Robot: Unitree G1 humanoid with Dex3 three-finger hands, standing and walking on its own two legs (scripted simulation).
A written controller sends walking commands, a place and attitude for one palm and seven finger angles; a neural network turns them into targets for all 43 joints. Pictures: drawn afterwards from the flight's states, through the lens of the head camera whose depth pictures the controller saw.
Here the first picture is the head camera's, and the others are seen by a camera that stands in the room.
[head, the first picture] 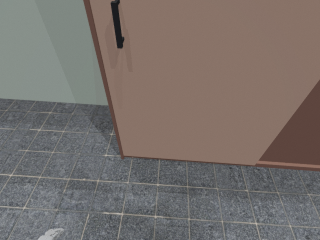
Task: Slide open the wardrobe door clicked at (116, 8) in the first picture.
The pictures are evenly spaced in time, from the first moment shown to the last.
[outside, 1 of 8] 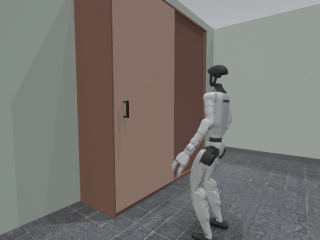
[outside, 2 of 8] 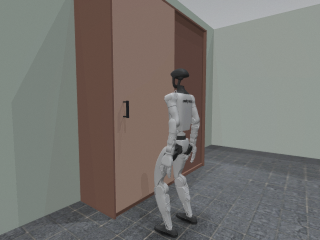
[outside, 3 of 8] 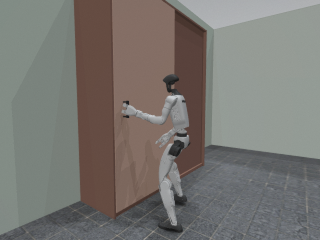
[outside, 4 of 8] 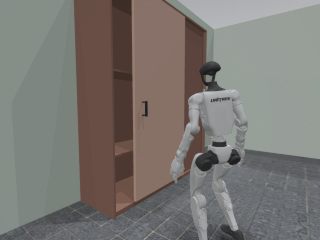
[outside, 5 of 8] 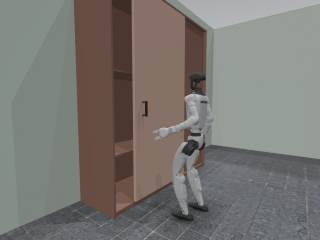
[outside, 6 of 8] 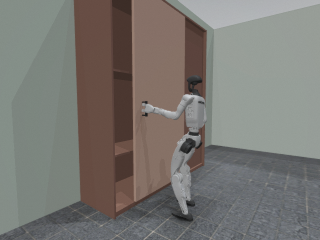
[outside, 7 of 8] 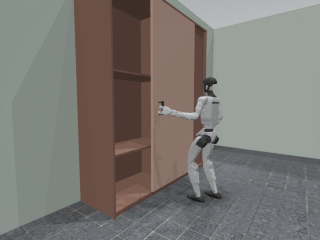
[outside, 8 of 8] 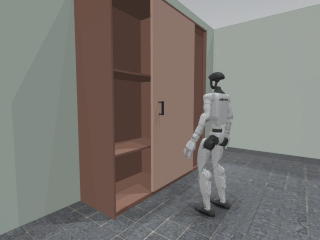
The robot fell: no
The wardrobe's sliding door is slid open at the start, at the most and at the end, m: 0.00 0.52 0.52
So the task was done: yes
